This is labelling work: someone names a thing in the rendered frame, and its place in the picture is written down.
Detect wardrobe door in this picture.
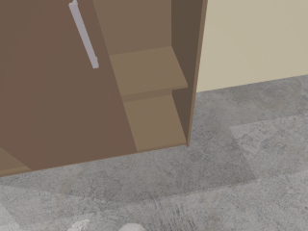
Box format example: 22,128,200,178
0,147,26,170
0,0,137,170

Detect left robot hand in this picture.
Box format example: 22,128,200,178
67,219,90,231

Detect handle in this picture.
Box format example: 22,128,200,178
68,0,99,68

